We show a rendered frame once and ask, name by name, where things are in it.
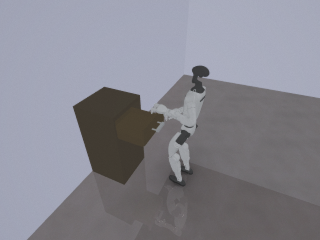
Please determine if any cabinet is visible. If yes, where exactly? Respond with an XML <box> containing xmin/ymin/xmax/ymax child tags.
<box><xmin>73</xmin><ymin>87</ymin><xmax>145</xmax><ymax>185</ymax></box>

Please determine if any left robot forearm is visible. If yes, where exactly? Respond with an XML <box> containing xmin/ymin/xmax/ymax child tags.
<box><xmin>165</xmin><ymin>109</ymin><xmax>193</xmax><ymax>127</ymax></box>

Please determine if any right robot hand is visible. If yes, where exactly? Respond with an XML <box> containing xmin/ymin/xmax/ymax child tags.
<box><xmin>168</xmin><ymin>108</ymin><xmax>179</xmax><ymax>120</ymax></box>

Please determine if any handle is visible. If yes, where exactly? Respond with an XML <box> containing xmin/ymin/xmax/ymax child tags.
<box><xmin>152</xmin><ymin>121</ymin><xmax>165</xmax><ymax>133</ymax></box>

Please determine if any left robot hand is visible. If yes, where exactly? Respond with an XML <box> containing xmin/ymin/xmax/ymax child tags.
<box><xmin>151</xmin><ymin>103</ymin><xmax>168</xmax><ymax>121</ymax></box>

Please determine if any left robot upper arm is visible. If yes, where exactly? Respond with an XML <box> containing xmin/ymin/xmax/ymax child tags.
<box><xmin>185</xmin><ymin>92</ymin><xmax>197</xmax><ymax>127</ymax></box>

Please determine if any robot left foot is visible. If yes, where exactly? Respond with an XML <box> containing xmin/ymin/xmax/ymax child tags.
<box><xmin>169</xmin><ymin>175</ymin><xmax>186</xmax><ymax>187</ymax></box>

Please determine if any robot right thigh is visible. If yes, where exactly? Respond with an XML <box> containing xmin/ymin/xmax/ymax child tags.
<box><xmin>179</xmin><ymin>124</ymin><xmax>198</xmax><ymax>152</ymax></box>

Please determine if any drawer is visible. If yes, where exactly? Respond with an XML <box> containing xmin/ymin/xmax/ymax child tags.
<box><xmin>115</xmin><ymin>107</ymin><xmax>164</xmax><ymax>147</ymax></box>

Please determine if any right robot forearm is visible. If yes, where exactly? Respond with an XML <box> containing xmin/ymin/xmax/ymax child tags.
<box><xmin>178</xmin><ymin>106</ymin><xmax>184</xmax><ymax>114</ymax></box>

